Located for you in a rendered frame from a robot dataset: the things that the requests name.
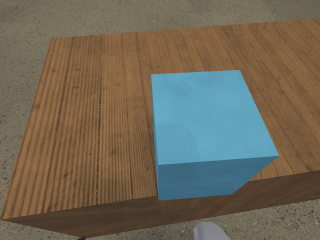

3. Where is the pedestal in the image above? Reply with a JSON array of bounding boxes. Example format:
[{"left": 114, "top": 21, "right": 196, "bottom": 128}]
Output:
[{"left": 0, "top": 18, "right": 320, "bottom": 239}]

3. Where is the right robot thigh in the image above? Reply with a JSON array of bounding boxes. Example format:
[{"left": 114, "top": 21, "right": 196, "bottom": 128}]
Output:
[{"left": 193, "top": 222, "right": 230, "bottom": 240}]

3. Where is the carton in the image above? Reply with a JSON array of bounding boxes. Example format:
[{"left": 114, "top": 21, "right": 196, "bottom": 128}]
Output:
[{"left": 151, "top": 70, "right": 279, "bottom": 201}]

